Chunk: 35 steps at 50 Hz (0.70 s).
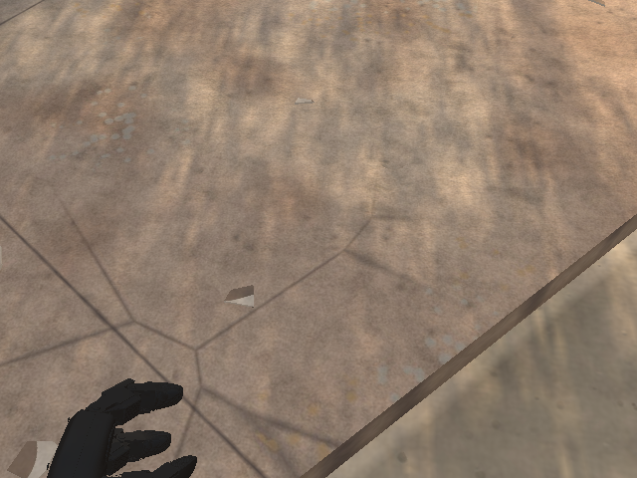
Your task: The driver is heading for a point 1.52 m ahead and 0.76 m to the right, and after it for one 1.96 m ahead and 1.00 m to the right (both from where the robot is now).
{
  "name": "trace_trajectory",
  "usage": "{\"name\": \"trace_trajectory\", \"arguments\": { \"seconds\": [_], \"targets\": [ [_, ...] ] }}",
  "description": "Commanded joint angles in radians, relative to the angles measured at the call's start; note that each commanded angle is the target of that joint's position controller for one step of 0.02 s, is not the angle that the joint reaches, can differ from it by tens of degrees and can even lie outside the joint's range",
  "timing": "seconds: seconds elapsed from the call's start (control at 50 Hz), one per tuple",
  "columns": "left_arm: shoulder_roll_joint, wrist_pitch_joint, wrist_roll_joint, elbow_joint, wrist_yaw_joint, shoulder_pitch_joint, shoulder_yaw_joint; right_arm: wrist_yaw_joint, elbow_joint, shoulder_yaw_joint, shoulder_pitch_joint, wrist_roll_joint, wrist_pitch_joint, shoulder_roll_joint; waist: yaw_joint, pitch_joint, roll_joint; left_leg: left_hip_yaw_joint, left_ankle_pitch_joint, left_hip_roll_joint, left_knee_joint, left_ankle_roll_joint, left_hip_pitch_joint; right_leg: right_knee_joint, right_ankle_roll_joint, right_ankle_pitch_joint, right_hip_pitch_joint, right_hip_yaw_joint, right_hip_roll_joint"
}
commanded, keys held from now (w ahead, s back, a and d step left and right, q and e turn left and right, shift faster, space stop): w+e+shift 1.00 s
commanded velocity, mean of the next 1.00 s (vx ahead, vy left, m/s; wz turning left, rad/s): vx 1.00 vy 0.00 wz -0.69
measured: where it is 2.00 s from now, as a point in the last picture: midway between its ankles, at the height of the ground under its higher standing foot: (533, 87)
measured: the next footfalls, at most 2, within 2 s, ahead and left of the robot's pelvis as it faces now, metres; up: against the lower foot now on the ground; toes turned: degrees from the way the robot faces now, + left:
right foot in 0.02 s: +0.21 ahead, -0.14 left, +0.00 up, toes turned +0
left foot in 0.50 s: +0.65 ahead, +0.06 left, +0.13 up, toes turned -21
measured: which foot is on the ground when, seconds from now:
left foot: down 0.00-0.02, up 0.04-0.48, down 0.50-0.92, up 0.94-1.00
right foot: up 0.00-0.00, down 0.02-0.50, up 0.52-0.92, down 0.94-1.00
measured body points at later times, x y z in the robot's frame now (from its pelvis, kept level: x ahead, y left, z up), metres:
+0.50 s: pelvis +0.44 -0.02 +0.02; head +0.49 -0.02 +0.47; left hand +0.33 +0.25 -0.09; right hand +0.78 -0.18 +0.10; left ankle +0.61 +0.07 -0.59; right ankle +0.18 -0.13 -0.69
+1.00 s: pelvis +0.87 -0.15 +0.12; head +0.89 -0.15 +0.57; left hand +1.17 -0.04 +0.02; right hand +0.73 -0.38 +0.00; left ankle +0.80 +0.06 -0.42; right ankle +0.92 -0.18 -0.59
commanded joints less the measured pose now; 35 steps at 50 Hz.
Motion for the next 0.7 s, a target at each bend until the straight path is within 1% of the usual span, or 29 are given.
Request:
{"name": "trace_trajectory", "arguments": {
  "seconds": [0.02, 0.04, 0.06, 0.08, 0.1, 0.12, 0.16, 0.2, 0.24, 0.28, 0.3, 0.32, 0.34, 0.36, 0.38, 0.4, 0.42, 0.44, 0.46, 0.48, 0.5, 0.52, 0.54, 0.56, 0.58, 0.6, 0.62, 0.66, 0.7],
  "targets": [
    [0.248, -0.002, 0.005, 0.109, 0.045, 0.601, 0.105, -0.016, -0.087, -0.011, -0.13, -0.038, -0.019, -0.092, 0.356, -0.326, 0.02, 0.048, 0.873, 0.13, 0.763, -0.019, -0.32, 0.105, -0.06, -0.246, 0.728, 0.074, -0.085],
    [0.358, 0.0, 0.016, 0.13, 0.027, 0.535, 0.132, 0.0, -0.123, 0.025, 0.094, 0.042, -0.024, 0.047, 0.156, -0.453, -0.497, 0.127, 0.02, -0.079, 1.129, -0.098, -0.676, -0.115, -0.266, -0.223, 0.958, 0.76, -0.365],
    [0.257, 0.012, 0.006, 0.096, 0.002, 0.426, 0.132, -0.014, -0.084, 0.037, 0.052, -0.006, -0.017, -0.022, 0.169, -0.363, -0.223, 0.11, 0.054, 0.026, 1.18, -0.058, -0.834, -0.17, -0.302, -0.452, 0.901, 0.85, -0.31],
    [0.171, 0.012, -0.008, 0.081, -0.006, 0.343, 0.112, -0.01, -0.115, 0.039, -0.102, -0.026, -0.016, -0.043, 0.17, -0.231, -0.068, 0.131, 0.136, 0.1, 1.132, -0.063, -0.86, -0.185, -0.286, -0.435, 0.769, 0.676, -0.254],
    [0.128, 0.012, -0.009, 0.103, -0.013, 0.343, 0.101, -0.007, -0.148, 0.045, -0.193, -0.041, -0.019, -0.048, 0.165, -0.15, 0.037, 0.152, 0.159, 0.133, 1.051, -0.069, -0.842, -0.199, -0.262, -0.322, 0.638, 0.575, -0.209],
    [0.111, 0.008, -0.011, 0.138, -0.011, 0.387, 0.093, -0.003, -0.198, 0.054, -0.281, -0.056, -0.017, -0.032, 0.167, -0.108, 0.031, 0.157, 0.147, 0.152, 1.024, -0.077, -0.852, -0.203, -0.25, -0.198, 0.582, 0.507, -0.168],
    [0.114, -0.001, -0.019, 0.199, -0.006, 0.461, 0.09, 0.006, -0.256, 0.08, -0.317, -0.078, 0.0, 0.02, 0.132, -0.057, -0.023, 0.187, 0.09, 0.171, 1.018, -0.1, -0.877, -0.228, -0.247, -0.079, 0.492, 0.442, -0.111],
    [0.127, -0.011, -0.031, 0.21, -0.002, 0.484, 0.092, 0.013, -0.302, 0.096, -0.337, -0.083, 0.007, 0.024, 0.103, -0.042, -0.025, 0.191, 0.076, 0.208, 0.943, -0.116, -0.924, -0.261, -0.256, -0.079, 0.434, 0.42, -0.099],
    [0.146, -0.012, -0.025, 0.206, 0.005, 0.501, 0.098, 0.017, -0.359, 0.114, -0.407, -0.077, 0.013, 0.048, 0.102, -0.036, -0.072, 0.234, 0.074, 0.214, 1.032, -0.138, -0.99, -0.287, -0.29, -0.011, 0.387, 0.432, -0.106],
    [0.155, -0.011, -0.021, 0.224, 0.019, 0.605, 0.107, -0.005, -0.455, 0.12, -0.567, -0.085, 0.019, 0.075, 0.158, -0.006, -0.082, 0.14, -0.155, 0.224, 1.512, -0.126, -1.418, -0.216, -0.349, -0.1, 0.545, 0.585, -0.184],
    [0.168, -0.016, -0.013, 0.25, 0.034, 0.712, 0.117, -0.021, -0.495, 0.124, -0.667, -0.089, 0.017, 0.081, 0.227, 0.005, -0.091, 0.075, -0.279, 0.221, 1.773, -0.122, -1.713, -0.146, -0.373, -0.007, 0.784, 0.662, -0.245],
    [0.157, -0.025, 0.013, 0.299, 0.054, 0.908, 0.123, -0.032, -0.566, 0.129, -0.855, -0.079, 0.0, 0.084, 0.358, 0.017, -0.088, 0.043, -0.529, 0.205, 1.872, -0.123, -2.042, -0.084, -0.384, 0.157, 1.082, 0.701, -0.276],
    [0.134, -0.029, 0.029, 0.362, 0.076, 1.034, 0.126, -0.041, -0.635, 0.145, -0.989, -0.074, -0.008, 0.137, 0.407, 0.016, -0.082, -0.009, -0.684, 0.2, 1.932, -0.096, -2.225, -0.031, -0.351, 0.291, 1.239, 0.688, -0.301],
    [0.121, -0.026, 0.032, 0.391, 0.093, 1.058, 0.127, -0.042, -0.691, 0.16, -1.081, -0.056, -0.02, 0.167, 0.398, 0.01, -0.065, 0.004, -0.737, 0.198, 1.858, -0.069, -2.246, -0.087, -0.302, 0.277, 1.249, 0.629, -0.292],
    [0.112, -0.019, 0.017, 0.389, 0.097, 1.009, 0.123, -0.026, -0.74, 0.18, -1.132, -0.049, -0.032, 0.181, 0.356, 0.013, -0.012, 0.073, -0.683, 0.219, 1.566, -0.049, -2.069, -0.206, -0.224, 0.156, 1.102, 0.542, -0.223],
    [0.097, 0.002, -0.02, 0.34, 0.097, 0.852, 0.118, 0.005, -0.75, 0.198, -1.089, -0.035, -0.023, 0.192, 0.266, 0.018, 0.098, 0.156, -0.481, 0.227, 1.178, -0.053, -1.599, -0.425, -0.203, 0.051, 0.697, 0.481, -0.178],
    [0.084, 0.007, -0.042, 0.246, 0.075, 0.618, 0.107, 0.032, -0.703, 0.2, -0.919, -0.026, -0.007, 0.218, 0.151, -0.032, 0.154, 0.289, -0.003, 0.195, 0.963, -0.066, -0.965, -0.565, -0.197, 0.105, 0.21, 0.379, -0.109],
    [0.125, -0.012, -0.083, 0.192, 0.035, 0.48, 0.115, 0.03, -0.631, 0.184, -0.7, -0.015, 0.013, 0.216, 0.062, -0.132, 0.064, 0.339, 0.285, 0.146, 0.911, -0.063, -0.392, -0.574, -0.188, 0.423, -0.104, 0.304, -0.07],
    [0.241, -0.037, -0.1, 0.197, -0.005, 0.476, 0.148, 0.0, -0.512, 0.123, -0.367, -0.015, 0.041, 0.114, -0.065, -0.306, -0.063, 0.329, 0.204, 0.089, 0.941, -0.057, -0.033, -0.319, -0.174, 0.92, -0.069, 0.239, -0.066],
    [0.379, -0.06, -0.106, 0.191, -0.021, 0.428, 0.205, -0.03, -0.463, 0.064, -0.106, -0.035, 0.064, 0.018, -0.217, -0.417, -0.16, 0.182, -0.04, 0.114, 0.819, -0.031, 0.077, 0.045, -0.125, 1.182, 0.025, 0.276, -0.079],
    [0.329, -0.082, -0.073, 0.191, -0.025, 0.36, 0.211, -0.043, -0.402, 0.0, 0.054, -0.057, 0.055, -0.101, -0.292, -0.491, 0.022, 0.027, -0.167, 0.2, 0.645, -0.019, 0.08, 0.495, -0.073, 0.663, 0.07, 0.323, -0.003],
    [0.092, -0.088, -0.054, 0.118, -0.047, 0.344, 0.162, -0.039, -0.351, -0.008, 0.08, -0.073, 0.036, -0.193, -0.184, -0.44, 0.428, -0.396, -0.136, 0.439, 0.312, -0.066, -0.011, 0.897, -0.042, -0.358, -0.085, 0.286, 0.155],
    [0.032, -0.076, -0.048, 0.058, -0.06, 0.458, 0.148, -0.033, -0.366, 0.002, -0.061, -0.023, 0.035, -0.167, -0.011, -0.401, 0.488, -0.8, 0.026, 0.564, 0.002, -0.091, -0.084, 1.101, -0.054, -0.338, -0.214, 0.288, 0.174],
    [0.0, -0.046, -0.03, 0.074, -0.056, 0.492, 0.142, -0.021, -0.382, 0.024, -0.248, -0.013, 0.023, -0.055, 0.111, -0.27, 0.33, -0.75, -0.087, 0.55, 0.018, -0.065, -0.204, 1.133, -0.055, -0.252, -0.25, 0.208, 0.108],
    [-0.036, -0.012, -0.001, 0.084, -0.055, 0.471, 0.13, -0.015, -0.359, 0.048, -0.34, -0.012, 0.013, 0.057, 0.154, -0.102, 0.231, -0.561, -0.173, 0.498, 0.068, -0.019, -0.366, 1.115, -0.055, -0.231, -0.266, 0.133, 0.071],
    [-0.059, 0.018, 0.011, 0.092, -0.055, 0.457, 0.123, -0.012, -0.326, 0.061, -0.36, -0.015, 0.008, 0.125, 0.178, -0.022, 0.172, -0.4, -0.26, 0.463, 0.096, -0.022, -0.482, 1.143, -0.059, -0.225, -0.271, 0.106, 0.043],
    [-0.071, 0.037, 0.01, 0.079, -0.056, 0.422, 0.115, -0.009, -0.282, 0.067, -0.335, -0.019, -0.001, 0.154, 0.195, 0.006, 0.147, -0.252, -0.236, 0.432, 0.099, -0.043, -0.547, 1.149, -0.066, -0.219, -0.274, 0.105, 0.03],
    [-0.128, 0.068, -0.009, 0.005, -0.048, 0.318, 0.082, 0.005, -0.159, 0.07, -0.244, -0.028, -0.009, 0.176, 0.227, 0.044, 0.23, -0.1, -0.175, 0.421, 0.029, -0.072, -0.569, 1.266, -0.09, -0.306, -0.393, 0.083, 0.031],
    [-0.06, 0.088, -0.023, -0.039, -0.038, 0.205, 0.074, 0.018, -0.125, 0.057, -0.2, -0.029, -0.019, 0.146, 0.202, 0.089, 0.12, 0.124, 0.155, 0.387, -0.087, -0.13, -0.556, 1.105, -0.096, -0.281, -0.389, 0.029, 0.036]
  ]
}}
Velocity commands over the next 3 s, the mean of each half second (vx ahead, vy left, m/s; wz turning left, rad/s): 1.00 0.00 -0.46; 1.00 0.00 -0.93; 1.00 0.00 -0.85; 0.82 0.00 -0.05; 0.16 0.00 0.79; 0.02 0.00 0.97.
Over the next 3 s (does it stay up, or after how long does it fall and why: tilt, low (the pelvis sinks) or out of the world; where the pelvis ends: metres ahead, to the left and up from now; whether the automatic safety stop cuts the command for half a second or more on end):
stays up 1.45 -1.05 0.15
